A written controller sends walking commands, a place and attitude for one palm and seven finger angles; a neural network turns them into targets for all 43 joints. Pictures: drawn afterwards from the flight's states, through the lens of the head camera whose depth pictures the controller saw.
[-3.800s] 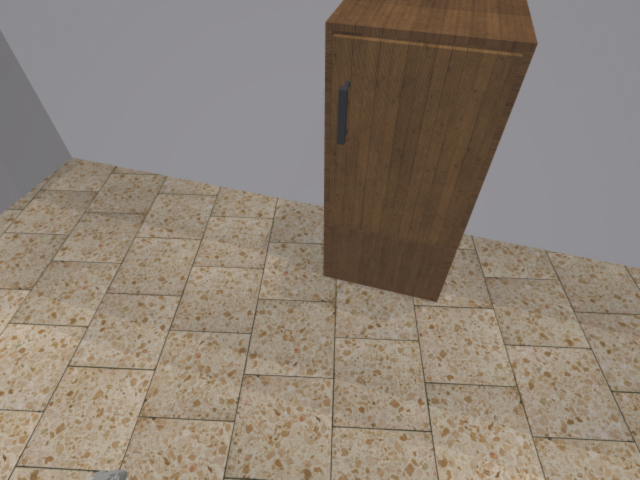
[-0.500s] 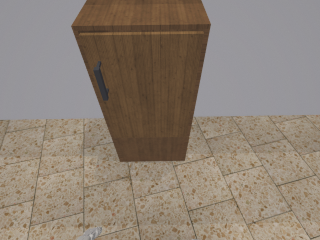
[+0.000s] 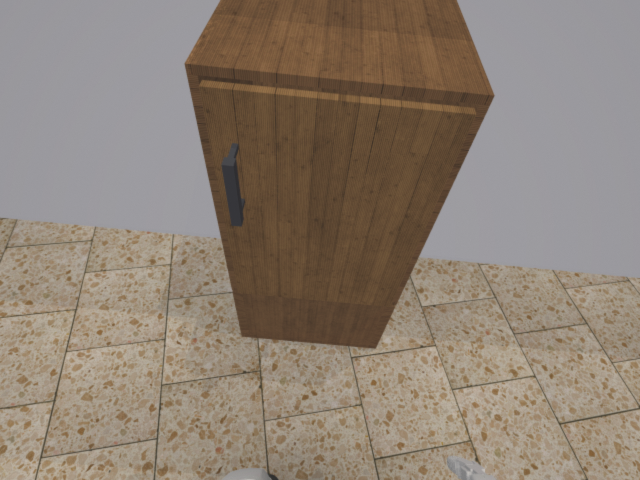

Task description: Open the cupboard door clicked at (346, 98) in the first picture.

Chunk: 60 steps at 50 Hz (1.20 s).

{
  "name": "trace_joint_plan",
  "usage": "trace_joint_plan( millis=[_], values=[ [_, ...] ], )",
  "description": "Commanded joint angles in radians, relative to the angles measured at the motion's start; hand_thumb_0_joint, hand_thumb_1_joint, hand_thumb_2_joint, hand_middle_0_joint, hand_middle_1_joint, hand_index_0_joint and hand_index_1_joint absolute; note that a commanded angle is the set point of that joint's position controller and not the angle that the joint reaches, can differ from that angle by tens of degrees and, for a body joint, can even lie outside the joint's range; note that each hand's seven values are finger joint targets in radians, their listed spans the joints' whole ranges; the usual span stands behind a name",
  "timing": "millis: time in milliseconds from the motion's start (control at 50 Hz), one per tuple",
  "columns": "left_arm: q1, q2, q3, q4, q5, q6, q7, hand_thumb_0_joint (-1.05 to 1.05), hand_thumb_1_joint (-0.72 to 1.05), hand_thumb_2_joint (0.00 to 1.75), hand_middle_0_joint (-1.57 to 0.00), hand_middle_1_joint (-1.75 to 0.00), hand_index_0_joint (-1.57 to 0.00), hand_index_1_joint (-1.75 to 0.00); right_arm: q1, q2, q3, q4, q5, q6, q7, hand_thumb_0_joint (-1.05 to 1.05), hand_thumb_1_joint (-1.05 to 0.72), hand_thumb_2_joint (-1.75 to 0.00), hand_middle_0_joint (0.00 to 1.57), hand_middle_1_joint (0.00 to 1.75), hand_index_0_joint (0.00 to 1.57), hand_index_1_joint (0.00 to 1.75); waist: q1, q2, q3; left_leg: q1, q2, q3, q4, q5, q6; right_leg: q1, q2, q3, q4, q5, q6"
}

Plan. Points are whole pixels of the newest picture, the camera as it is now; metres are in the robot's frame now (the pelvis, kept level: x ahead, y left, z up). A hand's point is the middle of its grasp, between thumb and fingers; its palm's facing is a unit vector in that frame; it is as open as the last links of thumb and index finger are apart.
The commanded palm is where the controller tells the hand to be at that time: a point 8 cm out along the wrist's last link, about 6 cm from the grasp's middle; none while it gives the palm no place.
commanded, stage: come to a stop and stand still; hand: left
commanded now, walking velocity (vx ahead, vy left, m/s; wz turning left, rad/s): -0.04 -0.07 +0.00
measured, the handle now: (235, 186) +0.55 +0.21 -0.01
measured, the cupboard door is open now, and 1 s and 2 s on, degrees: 0 0 0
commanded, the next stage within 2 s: look again from close up in 0.98 s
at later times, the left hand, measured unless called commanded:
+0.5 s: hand out of the picture -0.04 +0.13 -0.16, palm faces +0.09 -0.98 -0.19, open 7.3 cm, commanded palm none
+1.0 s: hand out of the picture -0.05 +0.15 -0.17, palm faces +0.06 -0.99 -0.15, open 7.4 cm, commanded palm none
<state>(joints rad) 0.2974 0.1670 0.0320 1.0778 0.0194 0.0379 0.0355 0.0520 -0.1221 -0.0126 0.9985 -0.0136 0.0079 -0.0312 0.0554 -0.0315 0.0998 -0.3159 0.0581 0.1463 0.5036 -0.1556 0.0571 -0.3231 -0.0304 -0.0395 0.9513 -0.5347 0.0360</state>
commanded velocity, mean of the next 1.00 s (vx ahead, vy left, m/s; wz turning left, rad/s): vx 0.04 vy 0.03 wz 0.00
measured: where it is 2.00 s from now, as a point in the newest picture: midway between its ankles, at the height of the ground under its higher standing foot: outside the picture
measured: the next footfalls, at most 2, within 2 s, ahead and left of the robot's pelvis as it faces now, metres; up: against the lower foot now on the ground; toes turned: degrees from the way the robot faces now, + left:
right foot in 0.22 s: +0.00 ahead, -0.16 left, +0.00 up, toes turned -3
left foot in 0.52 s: -0.03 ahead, +0.10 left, +0.00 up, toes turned +6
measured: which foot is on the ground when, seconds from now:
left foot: down 0.00-0.24, up 0.26-0.50, down 0.52-1.00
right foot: up 0.00-0.20, down 0.22-1.00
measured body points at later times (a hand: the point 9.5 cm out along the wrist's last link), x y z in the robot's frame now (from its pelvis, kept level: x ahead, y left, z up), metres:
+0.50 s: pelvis -0.04 -0.04 +0.01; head -0.03 -0.05 +0.46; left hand -0.05 +0.18 -0.15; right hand -0.06 -0.28 -0.15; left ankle -0.06 +0.09 -0.72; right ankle -0.04 -0.16 -0.74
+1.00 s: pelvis -0.04 -0.01 +0.01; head -0.03 +0.00 +0.46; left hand -0.06 +0.20 -0.16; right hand -0.04 -0.23 -0.15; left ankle -0.07 +0.09 -0.74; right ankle -0.04 -0.16 -0.74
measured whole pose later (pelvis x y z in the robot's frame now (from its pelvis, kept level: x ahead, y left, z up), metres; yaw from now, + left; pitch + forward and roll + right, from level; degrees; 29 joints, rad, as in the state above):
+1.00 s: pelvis -0.04 -0.01 +0.01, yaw +1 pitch -2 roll +0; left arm 0.28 0.13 0.00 1.16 0.02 0.00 0.03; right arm 0.28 -0.13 0.00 1.15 -0.01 -0.02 -0.04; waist 0.01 -0.02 0.03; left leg -0.12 0.01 0.08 0.40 -0.26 0.01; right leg -0.15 -0.08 -0.05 0.41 -0.23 0.05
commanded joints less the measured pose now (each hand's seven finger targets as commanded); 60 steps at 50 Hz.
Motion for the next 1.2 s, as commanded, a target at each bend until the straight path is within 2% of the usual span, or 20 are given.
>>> trace_joint_plan(
  millis=[0,100,160,180,200,220,240,280,320,400,460,500,520,560,780,1040,1060,1080,1120,1180],
  values=[
    [0.077,0.065,0.039,-0.072,0.0,0.008,0.0,0.0,0.9,0.9,-0.2,-0.3,-0.2,-0.3,0.096,-0.217,-0.073,-0.036,-0.002,0.003,-0.017,0.0,-0.9,-0.9,0.2,0.3,0.2,0.3,-0.054,0.121,-0.206,0.165,0.29,-0.217,-0.154,0.431,0.14,-0.097,-0.02,0.046,0.142,0.037,0.005],
    [0.101,0.025,0.026,-0.081,0.005,0.003,-0.006,0.0,0.9,0.9,-0.2,-0.3,-0.2,-0.3,0.086,-0.196,-0.08,-0.034,-0.015,0.008,0.004,0.0,-0.9,-0.9,0.2,0.3,0.2,0.3,-0.053,0.211,-0.167,0.008,0.243,-0.261,-0.274,-0.196,0.095,0.059,-0.019,-0.023,-0.176,0.045,-0.025],
    [0.236,0.035,0.023,-0.015,0.009,-0.014,-0.006,0.0,0.9,0.9,-0.2,-0.3,-0.2,-0.3,0.088,-0.182,-0.077,-0.016,-0.012,0.02,0.016,0.0,-0.9,-0.9,0.2,0.3,0.2,0.3,-0.001,0.142,-0.126,-0.143,0.133,-0.184,-0.259,-0.442,0.0,0.282,0.011,-0.077,-0.502,0.186,-0.039],
    [0.224,0.088,0.022,-0.021,0.019,-0.028,-0.003,0.0,0.9,0.9,-0.2,-0.3,-0.2,-0.3,0.109,-0.123,-0.065,-0.013,0.001,0.027,0.022,0.0,-0.9,-0.9,0.2,0.3,0.2,0.3,-0.007,-0.003,-0.081,-0.175,0.058,-0.136,-0.111,-0.422,-0.05,0.234,-0.104,0.085,-0.693,0.019,-0.069],
    [0.153,0.158,0.026,-0.048,0.021,-0.032,-0.001,0.0,0.9,0.9,-0.2,-0.3,-0.2,-0.3,0.109,-0.062,-0.051,-0.032,0.006,0.034,0.03,0.0,-0.9,-0.9,0.2,0.3,0.2,0.3,-0.032,-0.202,0.0,-0.167,-0.021,-0.073,0.071,-0.316,-0.093,0.032,-0.295,0.352,-0.883,-0.289,-0.14],
    [0.045,0.197,0.034,-0.088,0.014,-0.031,0.003,0.0,0.9,0.9,-0.2,-0.3,-0.2,-0.3,0.082,-0.105,-0.06,-0.041,-0.005,0.042,0.034,0.0,-0.9,-0.9,0.2,0.3,0.2,0.3,-0.029,-0.217,0.05,-0.103,-0.01,-0.104,0.224,-0.273,-0.084,-0.165,-0.366,0.432,-0.961,-0.37,-0.18],
    [-0.031,0.199,0.037,-0.106,0.011,-0.039,0.007,0.0,0.9,0.9,-0.2,-0.3,-0.2,-0.3,0.092,-0.115,-0.062,-0.031,-0.008,0.048,0.035,0.0,-0.9,-0.9,0.2,0.3,0.2,0.3,-0.047,-0.231,0.086,-0.088,-0.005,-0.152,0.311,-0.224,-0.07,-0.226,-0.333,0.413,-0.958,-0.312,-0.172],
    [-0.103,0.16,0.031,-0.114,0.01,-0.045,0.002,0.0,0.9,0.9,-0.2,-0.3,-0.2,-0.3,0.213,-0.115,-0.064,0.022,-0.01,0.039,0.041,0.0,-0.9,-0.9,0.2,0.3,0.2,0.3,-0.1,-0.131,0.059,-0.076,-0.011,-0.128,0.384,-0.166,-0.07,-0.158,-0.254,0.233,-0.871,-0.093,-0.138],
    [-0.037,0.133,0.024,-0.094,0.008,-0.055,-0.005,0.0,0.9,0.9,-0.2,-0.3,-0.2,-0.3,0.247,-0.096,-0.051,0.035,-0.01,0.02,0.039,0.0,-0.9,-0.9,0.2,0.3,0.2,0.3,-0.072,-0.099,0.03,-0.093,-0.015,-0.098,0.328,-0.145,-0.077,-0.021,-0.21,0.146,-0.789,0.097,-0.12],
    [0.073,0.137,0.031,-0.045,0.007,-0.058,-0.006,0.0,0.9,0.9,-0.2,-0.3,-0.2,-0.3,0.205,-0.095,-0.037,0.011,-0.007,0.001,0.027,0.0,-0.9,-0.9,0.2,0.3,0.2,0.3,-0.006,-0.131,-0.006,-0.099,-0.007,-0.089,0.153,-0.221,-0.083,0.151,-0.25,0.176,-0.725,0.272,-0.168],
    [0.049,0.124,0.03,-0.02,-0.004,-0.058,-0.001,0.0,0.9,0.9,-0.2,-0.3,-0.2,-0.3,0.288,-0.081,-0.024,0.052,-0.003,-0.011,0.011,0.0,-0.9,-0.9,0.2,0.3,0.2,0.3,-0.04,-0.108,-0.071,0.091,-0.012,-0.093,-0.084,-0.089,-0.078,0.137,-0.217,0.14,-0.628,0.435,-0.145],
    [0.053,0.064,0.018,-0.011,-0.013,-0.053,-0.004,0.0,0.9,0.9,-0.2,-0.3,-0.2,-0.3,0.334,-0.118,-0.019,0.089,-0.004,-0.031,0.002,0.0,-0.9,-0.9,0.2,0.3,0.2,0.3,-0.033,0.045,-0.103,0.209,0.071,-0.177,-0.126,0.169,-0.042,0.075,-0.105,0.05,-0.536,0.423,-0.075],
    [0.055,0.048,0.016,-0.009,-0.009,-0.047,-0.001,0.0,0.9,0.9,-0.2,-0.3,-0.2,-0.3,0.324,-0.137,-0.02,0.089,-0.004,-0.028,-0.002,0.0,-0.9,-0.9,0.2,0.3,0.2,0.3,-0.024,0.056,-0.102,0.173,0.107,-0.192,-0.118,0.16,-0.028,0.089,-0.081,0.03,-0.552,0.349,-0.059],
    [0.022,0.043,0.007,0.014,-0.012,-0.044,-0.004,0.0,0.9,0.9,-0.2,-0.3,-0.2,-0.3,0.32,-0.129,-0.013,0.115,-0.001,-0.037,-0.01,0.0,-0.9,-0.9,0.2,0.3,0.2,0.3,-0.033,0.133,-0.107,0.151,0.102,-0.193,-0.152,0.238,-0.019,0.15,-0.07,-0.01,-0.523,0.414,-0.041],
    [0.04,0.043,-0.011,0.066,-0.005,-0.04,-0.001,0.0,0.9,0.9,-0.2,-0.3,-0.2,-0.3,0.292,-0.102,-0.006,0.138,0.006,-0.034,-0.015,0.0,-0.9,-0.9,0.2,0.3,0.2,0.3,-0.041,0.046,-0.01,0.137,0.068,-0.164,-0.197,0.1,-0.035,0.149,-0.085,0.016,-0.593,0.427,-0.031],
    [0.052,0.045,-0.014,0.063,-0.006,-0.047,0.001,0.0,0.9,0.9,-0.2,-0.3,-0.2,-0.3,0.291,-0.104,-0.006,0.132,0.005,-0.039,-0.012,0.0,-0.9,-0.9,0.2,0.3,0.2,0.3,-0.045,0.044,-0.027,0.157,0.059,-0.153,-0.204,0.094,-0.036,0.156,-0.091,0.026,-0.606,0.445,-0.029],
    [0.087,0.088,-0.028,0.073,0.006,-0.072,0.041,0.0,0.9,0.9,-0.2,-0.3,-0.2,-0.3,0.222,-0.154,-0.002,0.053,0.017,-0.05,0.007,0.0,-0.9,-0.9,0.2,0.3,0.2,0.3,-0.033,0.04,-0.001,0.068,0.071,-0.138,-0.011,0.236,-0.061,0.125,-0.125,0.073,-0.563,0.65,-0.045],
    [0.08,0.114,-0.019,0.052,0.009,-0.087,0.031,0.0,0.9,0.9,-0.2,-0.3,-0.2,-0.3,0.231,-0.126,0.001,0.022,0.01,-0.048,0.009,0.0,-0.9,-0.9,0.2,0.3,0.2,0.3,-0.061,0.043,-0.035,0.088,0.037,-0.125,-0.027,0.198,-0.067,0.157,-0.147,0.036,-0.506,0.843,-0.056],
    [0.075,0.083,-0.022,0.024,0.0,-0.078,0.022,0.0,0.9,0.9,-0.2,-0.3,-0.2,-0.3,0.335,-0.117,-0.007,0.036,0.001,-0.059,0.001,0.0,-0.9,-0.9,0.2,0.3,0.2,0.3,-0.07,0.059,-0.243,0.145,0.049,-0.154,-0.011,0.287,-0.043,0.238,-0.116,0.015,-0.409,0.719,-0.065],
    [0.049,0.071,-0.026,0.0,0.002,-0.058,0.012,0.0,0.9,0.9,-0.2,-0.3,-0.2,-0.3,0.309,-0.13,-0.005,0.022,0.0,-0.044,-0.005,0.0,-0.9,-0.9,0.2,0.3,0.2,0.3,-0.059,0.064,-0.1,0.086,0.067,-0.171,-0.04,0.243,-0.029,0.146,-0.078,0.002,-0.448,0.44,-0.06]
  ],
)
